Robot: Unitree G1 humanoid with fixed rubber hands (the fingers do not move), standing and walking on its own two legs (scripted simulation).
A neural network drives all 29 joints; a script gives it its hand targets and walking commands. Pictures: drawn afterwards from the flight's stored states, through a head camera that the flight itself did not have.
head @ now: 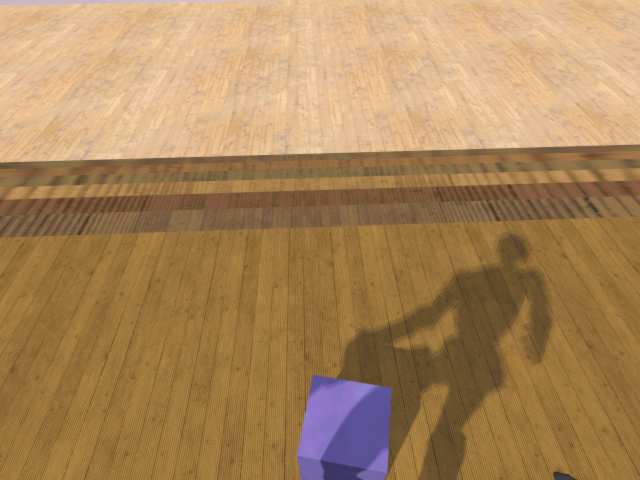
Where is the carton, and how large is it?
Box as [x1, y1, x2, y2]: [297, 375, 391, 479]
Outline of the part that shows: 313,375 297,453 301,479 384,479 387,470 391,388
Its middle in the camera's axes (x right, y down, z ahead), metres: +0.07 +0.54 +1.06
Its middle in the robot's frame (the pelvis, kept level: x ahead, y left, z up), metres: +0.39 -0.04 -0.66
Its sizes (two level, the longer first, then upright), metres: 0.210 0.200 0.250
